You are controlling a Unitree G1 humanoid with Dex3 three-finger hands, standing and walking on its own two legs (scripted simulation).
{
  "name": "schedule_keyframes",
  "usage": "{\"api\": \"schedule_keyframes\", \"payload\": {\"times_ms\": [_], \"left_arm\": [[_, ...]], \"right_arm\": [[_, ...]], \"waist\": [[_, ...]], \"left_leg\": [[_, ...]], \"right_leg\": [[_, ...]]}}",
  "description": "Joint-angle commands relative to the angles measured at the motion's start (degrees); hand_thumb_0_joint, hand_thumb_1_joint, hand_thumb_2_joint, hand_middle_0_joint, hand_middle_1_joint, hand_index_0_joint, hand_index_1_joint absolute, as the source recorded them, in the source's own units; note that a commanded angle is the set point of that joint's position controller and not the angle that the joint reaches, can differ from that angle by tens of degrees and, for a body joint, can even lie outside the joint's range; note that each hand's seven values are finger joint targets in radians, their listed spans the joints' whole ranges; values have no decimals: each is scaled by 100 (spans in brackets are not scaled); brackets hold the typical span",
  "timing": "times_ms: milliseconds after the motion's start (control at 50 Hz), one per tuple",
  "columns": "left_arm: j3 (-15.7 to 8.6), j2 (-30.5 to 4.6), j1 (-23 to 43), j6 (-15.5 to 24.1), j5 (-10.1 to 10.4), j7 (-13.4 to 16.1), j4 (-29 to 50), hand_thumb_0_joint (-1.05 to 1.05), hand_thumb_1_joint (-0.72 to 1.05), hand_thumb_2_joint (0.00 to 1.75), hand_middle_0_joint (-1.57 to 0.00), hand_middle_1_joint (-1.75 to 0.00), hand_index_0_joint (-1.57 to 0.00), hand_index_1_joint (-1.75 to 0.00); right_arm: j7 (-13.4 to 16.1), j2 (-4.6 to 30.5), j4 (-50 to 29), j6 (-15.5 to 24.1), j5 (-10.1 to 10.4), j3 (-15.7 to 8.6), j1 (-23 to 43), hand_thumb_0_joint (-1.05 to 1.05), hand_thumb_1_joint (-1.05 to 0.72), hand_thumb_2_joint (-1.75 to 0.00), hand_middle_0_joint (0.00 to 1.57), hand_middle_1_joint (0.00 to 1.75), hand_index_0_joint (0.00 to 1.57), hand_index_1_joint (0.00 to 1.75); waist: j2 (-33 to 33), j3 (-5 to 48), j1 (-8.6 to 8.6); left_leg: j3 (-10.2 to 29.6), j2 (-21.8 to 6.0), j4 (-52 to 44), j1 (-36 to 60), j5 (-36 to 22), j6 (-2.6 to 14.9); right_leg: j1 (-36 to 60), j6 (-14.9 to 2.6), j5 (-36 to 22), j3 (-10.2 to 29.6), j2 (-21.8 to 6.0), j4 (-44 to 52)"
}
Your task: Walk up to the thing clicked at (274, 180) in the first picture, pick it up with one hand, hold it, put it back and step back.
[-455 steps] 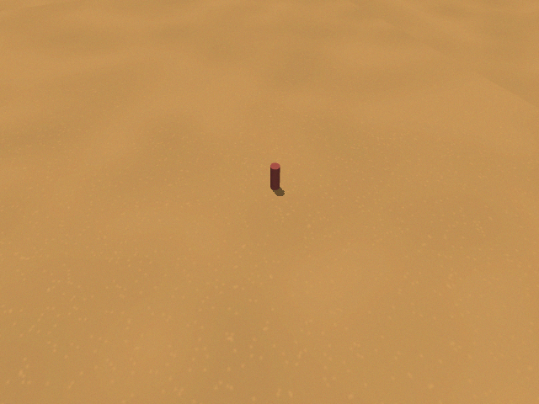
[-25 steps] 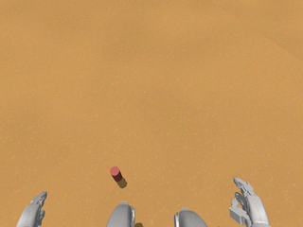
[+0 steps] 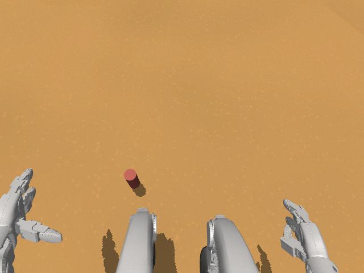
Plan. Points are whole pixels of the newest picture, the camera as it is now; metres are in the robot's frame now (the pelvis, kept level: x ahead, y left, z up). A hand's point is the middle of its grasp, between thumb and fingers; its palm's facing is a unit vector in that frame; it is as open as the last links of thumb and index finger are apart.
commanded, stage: go down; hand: left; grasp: from the side
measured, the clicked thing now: (132, 179) +0.43 +0.21 -0.53
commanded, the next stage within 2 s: approach in 1.44 s
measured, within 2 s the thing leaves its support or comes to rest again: neither
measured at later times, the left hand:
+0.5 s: hand (49, 183) +0.32 +0.36 -0.16, palm faces +0.13 -0.98 -0.15, open 16.9 cm
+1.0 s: hand (51, 176) +0.35 +0.38 -0.19, palm faces +0.13 -0.99 -0.10, open 17.4 cm
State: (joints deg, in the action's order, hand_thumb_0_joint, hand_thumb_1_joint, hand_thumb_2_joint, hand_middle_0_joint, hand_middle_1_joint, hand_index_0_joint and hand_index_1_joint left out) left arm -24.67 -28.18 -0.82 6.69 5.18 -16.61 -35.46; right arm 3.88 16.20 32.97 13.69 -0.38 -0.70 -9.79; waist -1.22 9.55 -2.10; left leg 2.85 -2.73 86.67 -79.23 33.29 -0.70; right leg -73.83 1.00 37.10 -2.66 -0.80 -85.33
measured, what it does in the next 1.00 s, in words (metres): lowers itself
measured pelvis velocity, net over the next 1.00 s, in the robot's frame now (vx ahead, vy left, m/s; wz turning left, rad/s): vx -0.05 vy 0.00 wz -0.10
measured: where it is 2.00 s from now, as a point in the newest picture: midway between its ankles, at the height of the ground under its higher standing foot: outside the picture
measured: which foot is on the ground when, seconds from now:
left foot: down 0.00-1.00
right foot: down 0.00-1.00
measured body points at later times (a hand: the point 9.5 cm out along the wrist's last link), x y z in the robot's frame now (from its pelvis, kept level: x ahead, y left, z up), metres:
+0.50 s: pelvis -0.04 +0.00 -0.12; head +0.16 +0.04 +0.28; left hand +0.31 +0.41 -0.14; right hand +0.13 -0.28 -0.23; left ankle +0.06 +0.12 -0.57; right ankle +0.03 -0.13 -0.57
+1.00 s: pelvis -0.05 +0.00 -0.18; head +0.16 +0.05 +0.21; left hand +0.33 +0.43 -0.18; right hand +0.10 -0.28 -0.29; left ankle +0.06 +0.12 -0.57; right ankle +0.03 -0.13 -0.57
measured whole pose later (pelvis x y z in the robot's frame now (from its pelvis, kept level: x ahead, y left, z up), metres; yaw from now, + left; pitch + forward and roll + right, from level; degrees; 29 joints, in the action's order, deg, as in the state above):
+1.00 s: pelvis -0.05 +0.00 -0.18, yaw -6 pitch +32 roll -7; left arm -44.5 -46.9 29.6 22.1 10.9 -39.1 -59.2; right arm 2.3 19.1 39.7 10.3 -2.7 4.7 -4.7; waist -2.0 6.6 -3.1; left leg 7.3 -3.8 121.9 -117.6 36.9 -0.9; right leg -110.8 1.0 41.1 -4.5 1.4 -119.7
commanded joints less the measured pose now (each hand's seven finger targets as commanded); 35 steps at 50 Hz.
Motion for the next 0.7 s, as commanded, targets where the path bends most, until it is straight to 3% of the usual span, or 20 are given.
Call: {"api": "schedule_keyframes", "payload": {"times_ms": [0,40,60,80,100,160,180,240,280,320,420,500,580,680], "left_arm": [[-974,-1858,733,814,234,-432,199,0,-43,10,-3,-6,-2,-6],[-1120,-1891,659,907,293,-543,-272,0,-43,11,-3,-7,-2,-8],[-1264,-2096,786,964,311,-605,-179,0,-42,12,-4,-7,-2,-7],[-1247,-1999,616,964,310,-674,-607,0,-44,11,-4,-6,-2,-7],[-1378,-2268,898,1057,349,-747,-303,0,-44,12,-3,-7,-2,-8],[-1654,-2664,1412,1281,431,-937,-219,0,-42,11,-4,-6,-2,-7],[-1697,-2687,1569,1371,478,-998,-157,0,-42,12,-3,-7,-2,-7],[-1740,-2784,2296,1650,534,-1192,-280,0,-39,11,-3,-7,-2,-7],[-1836,-3008,2636,1765,555,-1303,-518,0,-37,11,-3,-7,-2,-7],[-1831,-2992,2715,1791,594,-1453,-834,0,-38,11,-3,-7,-2,-7],[-1852,-3318,3038,1739,576,-1777,-1081,0,-42,6,-4,-4,-4,-4],[-2278,-3837,3073,1752,661,-1823,-1042,0,-47,5,-4,-3,-4,-3],[-2335,-3878,2989,1767,714,-1879,-1108,0,-46,7,-4,-4,-3,-5],[-2209,-3691,3308,1777,752,-2065,-1140,0,-50,7,-4,-5,-3,-5]], "right_arm": [[73,1087,-402,132,29,-334,-283,0,-88,-90,20,30,20,30],[30,1113,-413,69,21,-296,-213,0,-88,-90,20,30,20,30],[24,1132,-351,30,14,-304,-263,0,-88,-90,20,30,20,30],[15,1134,-346,1,12,-276,-223,0,-88,-90,20,30,20,30],[-3,1142,-325,-18,3,-264,-198,0,-88,-90,20,30,20,30],[-13,1150,-227,-55,-10,-275,-227,0,-89,-90,20,30,20,30],[-24,1166,-185,-60,-22,-270,-164,0,-89,-90,20,30,20,30],[-5,1226,-31,-34,-53,-271,-182,0,-90,-90,20,30,20,30],[18,1239,48,-29,-70,-232,-193,0,-90,-90,20,30,20,30],[27,1236,71,-48,-86,-149,-208,0,-89,-90,20,30,20,30],[11,1341,88,-91,-116,-118,-202,0,-89,-90,20,30,20,30],[-1,1407,114,-115,-106,-25,-223,0,-91,-90,20,30,20,30],[6,1400,161,-144,-105,24,-154,0,-91,-91,20,30,20,30],[-3,1480,260,-159,-125,-15,-171,0,-92,-91,20,30,20,30]], "waist": [[1147,2453,273],[927,2469,372],[950,2735,440],[807,2761,415],[808,2845,475],[653,3202,392],[681,3210,391],[863,3191,127],[857,3003,90],[786,2955,82],[1004,2912,172],[1082,3315,333],[1145,3302,371],[1390,3066,188]], "left_leg": [[226,39,-742,1848,-979,89],[194,55,-508,1479,-1045,108],[160,64,-347,1491,-1345,132],[163,81,-255,1374,-1486,152],[120,83,-140,1270,-1463,172],[28,90,273,882,-1563,240],[32,69,363,852,-1447,245],[152,20,609,731,-1132,225],[179,4,722,398,-763,222],[173,6,804,211,-672,231],[158,-25,929,-158,44,172],[169,-36,1146,-224,-188,170],[164,-28,1350,-258,-576,188],[300,-84,1478,-191,-675,158]], "right_leg": [[-369,-286,-894,59,119,370],[-464,-297,-912,29,145,220],[-374,-298,-1131,62,139,178],[-385,-308,-1244,13,155,79],[-385,-302,-1236,44,166,53],[-263,-258,-1397,125,178,-130],[-455,-264,-1293,114,194,-229],[-1126,-286,-1028,21,221,-594],[-1353,-285,-761,31,225,-696],[-1364,-286,-671,53,234,-704],[-1688,-311,-97,58,241,-868],[-1657,-319,-296,-60,267,-1233],[-1852,-337,-576,-129,295,-1438],[-2429,-368,-653,-225,304,-1756]]}}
